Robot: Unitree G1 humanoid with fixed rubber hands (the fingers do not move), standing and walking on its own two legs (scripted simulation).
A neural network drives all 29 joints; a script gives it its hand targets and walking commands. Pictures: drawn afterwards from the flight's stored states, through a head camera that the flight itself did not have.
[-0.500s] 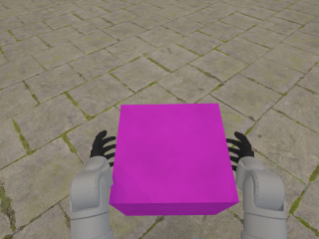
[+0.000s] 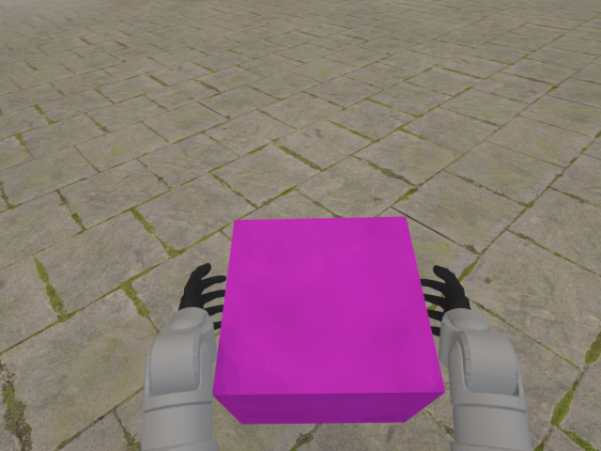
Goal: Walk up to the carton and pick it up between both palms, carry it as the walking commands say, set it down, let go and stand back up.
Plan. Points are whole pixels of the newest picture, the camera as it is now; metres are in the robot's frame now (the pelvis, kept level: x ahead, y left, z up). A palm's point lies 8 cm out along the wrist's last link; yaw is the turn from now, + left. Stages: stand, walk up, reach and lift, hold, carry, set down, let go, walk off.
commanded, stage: carry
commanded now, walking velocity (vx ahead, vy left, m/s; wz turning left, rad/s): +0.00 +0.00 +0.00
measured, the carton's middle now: (321, 323) +0.33 +0.00 -0.01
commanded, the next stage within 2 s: hold in 0.34 s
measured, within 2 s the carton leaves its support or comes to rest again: neither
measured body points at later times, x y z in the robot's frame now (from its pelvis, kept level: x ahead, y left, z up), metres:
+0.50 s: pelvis +0.01 +0.00 +0.00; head -0.02 -0.01 +0.45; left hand +0.30 +0.18 +0.06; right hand +0.30 -0.17 +0.04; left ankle +0.01 +0.08 -0.72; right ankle +0.06 -0.10 -0.72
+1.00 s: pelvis -0.01 +0.00 +0.01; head -0.01 -0.01 +0.46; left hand +0.26 +0.20 +0.00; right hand +0.29 -0.15 +0.00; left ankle +0.01 +0.08 -0.72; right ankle +0.06 -0.10 -0.72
